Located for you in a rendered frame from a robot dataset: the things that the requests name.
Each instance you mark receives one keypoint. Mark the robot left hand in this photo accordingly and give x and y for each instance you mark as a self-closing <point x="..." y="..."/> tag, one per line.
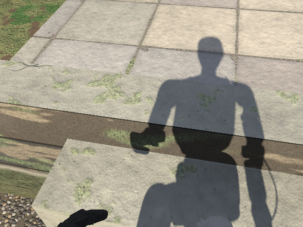
<point x="82" y="218"/>

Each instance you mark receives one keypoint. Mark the robot right thigh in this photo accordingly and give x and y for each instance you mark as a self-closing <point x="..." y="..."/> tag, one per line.
<point x="213" y="221"/>

